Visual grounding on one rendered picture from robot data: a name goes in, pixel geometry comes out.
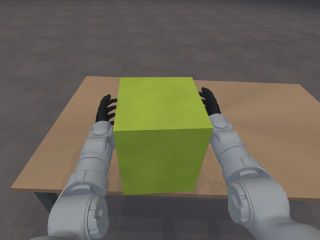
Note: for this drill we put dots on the right robot forearm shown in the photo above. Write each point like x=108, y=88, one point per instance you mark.
x=232, y=155

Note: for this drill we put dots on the carton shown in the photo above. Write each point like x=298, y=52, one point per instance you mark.
x=161, y=133

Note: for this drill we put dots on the left robot forearm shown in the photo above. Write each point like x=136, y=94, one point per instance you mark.
x=90, y=175

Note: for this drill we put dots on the left robot upper arm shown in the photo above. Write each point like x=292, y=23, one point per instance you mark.
x=78, y=217

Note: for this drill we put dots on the right robot upper arm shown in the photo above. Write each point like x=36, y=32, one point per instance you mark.
x=261, y=206

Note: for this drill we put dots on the table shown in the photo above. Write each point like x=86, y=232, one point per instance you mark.
x=279, y=124

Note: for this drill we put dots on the right robot hand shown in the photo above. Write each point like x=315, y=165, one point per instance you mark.
x=210, y=101

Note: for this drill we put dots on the left robot hand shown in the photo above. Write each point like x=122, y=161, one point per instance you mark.
x=103, y=109

